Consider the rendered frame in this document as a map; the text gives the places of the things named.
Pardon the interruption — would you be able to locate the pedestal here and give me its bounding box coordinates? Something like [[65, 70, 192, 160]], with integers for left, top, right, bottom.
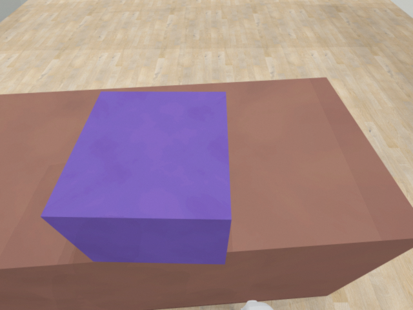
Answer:
[[0, 77, 413, 310]]

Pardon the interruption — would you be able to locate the carton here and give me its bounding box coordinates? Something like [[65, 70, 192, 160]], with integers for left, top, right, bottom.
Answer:
[[41, 92, 232, 264]]

